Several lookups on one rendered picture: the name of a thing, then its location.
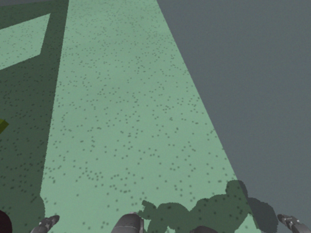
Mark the left robot hand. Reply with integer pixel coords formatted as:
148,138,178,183
30,215,60,233

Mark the right robot hand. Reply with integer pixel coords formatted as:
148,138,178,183
277,214,311,233

